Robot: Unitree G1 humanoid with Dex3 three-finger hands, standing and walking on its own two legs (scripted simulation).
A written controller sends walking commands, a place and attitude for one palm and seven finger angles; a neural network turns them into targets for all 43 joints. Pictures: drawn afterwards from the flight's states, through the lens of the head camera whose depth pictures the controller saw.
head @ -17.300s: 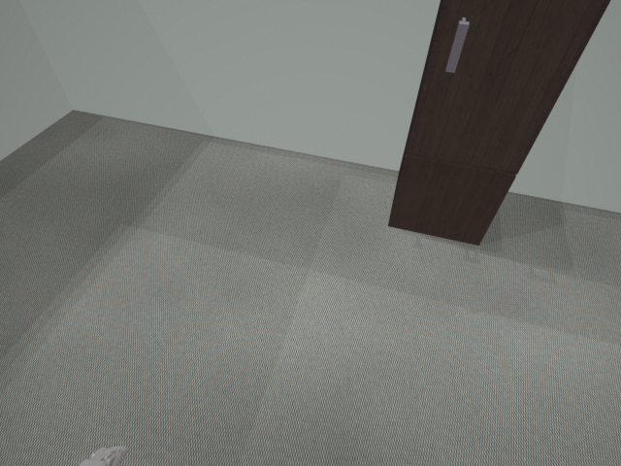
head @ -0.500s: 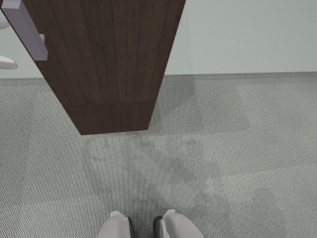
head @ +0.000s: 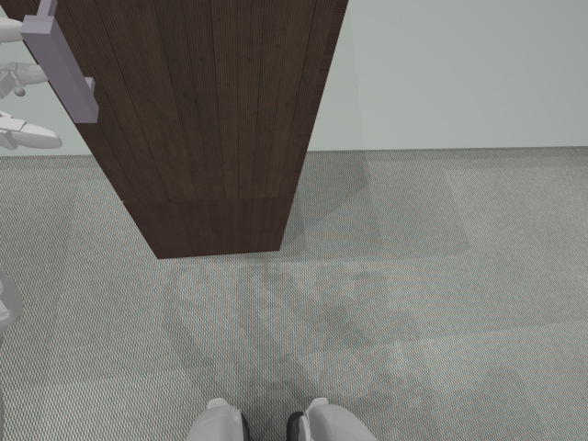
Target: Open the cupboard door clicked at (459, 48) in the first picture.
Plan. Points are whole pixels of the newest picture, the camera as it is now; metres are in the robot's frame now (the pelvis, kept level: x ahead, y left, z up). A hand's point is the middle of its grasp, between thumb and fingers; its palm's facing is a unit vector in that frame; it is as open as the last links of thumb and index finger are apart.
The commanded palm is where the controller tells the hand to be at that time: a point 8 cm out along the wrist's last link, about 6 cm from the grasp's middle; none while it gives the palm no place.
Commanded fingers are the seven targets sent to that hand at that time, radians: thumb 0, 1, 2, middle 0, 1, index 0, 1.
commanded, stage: move the hooked fingers beside the handle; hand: left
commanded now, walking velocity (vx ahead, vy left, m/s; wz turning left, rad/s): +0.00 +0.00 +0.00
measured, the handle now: (68, 62) +0.57 +0.23 +0.11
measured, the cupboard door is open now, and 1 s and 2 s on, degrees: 0 0 0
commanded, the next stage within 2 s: slide the fingers in behind the handle in 0.52 s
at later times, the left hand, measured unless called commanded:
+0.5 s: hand (18, 84) +0.53 +0.28 +0.11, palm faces +0.02 -1.00 -0.03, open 14.0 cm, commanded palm +0.52 +0.31 +0.09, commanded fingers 0.00 -0.50 0.30 -0.30 -1.20 -0.30 -1.20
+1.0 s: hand (24, 87) +0.53 +0.27 +0.10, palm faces +0.04 -1.00 -0.01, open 14.2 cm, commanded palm +0.52 +0.29 +0.09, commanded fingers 0.00 -0.50 0.30 -0.30 -1.20 -0.30 -1.20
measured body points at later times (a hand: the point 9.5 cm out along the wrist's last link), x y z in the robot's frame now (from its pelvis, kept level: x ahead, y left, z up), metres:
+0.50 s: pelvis +0.00 -0.01 +0.00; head +0.16 +0.02 +0.41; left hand +0.53 +0.33 +0.11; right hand -0.05 -0.28 -0.09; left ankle +0.00 +0.05 -0.69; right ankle -0.02 -0.12 -0.69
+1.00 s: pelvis +0.01 +0.00 +0.00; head +0.16 +0.04 +0.43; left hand +0.53 +0.33 +0.10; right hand -0.02 -0.26 -0.09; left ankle +0.00 +0.06 -0.69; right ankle -0.02 -0.12 -0.69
